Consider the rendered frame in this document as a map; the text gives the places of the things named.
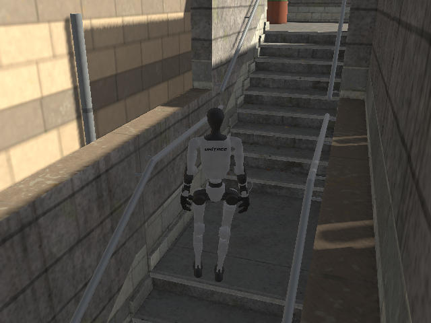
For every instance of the robot right upper arm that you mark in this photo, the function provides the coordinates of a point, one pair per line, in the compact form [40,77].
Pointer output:
[238,155]

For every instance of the robot left thigh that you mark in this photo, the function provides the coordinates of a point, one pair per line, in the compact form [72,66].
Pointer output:
[199,198]

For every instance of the left robot hand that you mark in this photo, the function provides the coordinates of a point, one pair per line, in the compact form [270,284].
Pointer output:
[184,201]

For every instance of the humanoid robot torso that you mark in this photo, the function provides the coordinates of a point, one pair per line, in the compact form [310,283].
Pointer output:
[215,163]

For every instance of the left robot forearm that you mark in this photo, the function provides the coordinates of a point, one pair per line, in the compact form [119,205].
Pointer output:
[187,182]

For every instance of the right robot forearm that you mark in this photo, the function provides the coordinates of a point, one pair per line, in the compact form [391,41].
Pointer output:
[242,184]

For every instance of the robot left upper arm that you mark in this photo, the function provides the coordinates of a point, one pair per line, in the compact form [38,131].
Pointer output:
[194,143]

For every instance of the right robot hand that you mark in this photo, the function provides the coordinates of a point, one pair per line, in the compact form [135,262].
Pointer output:
[244,204]

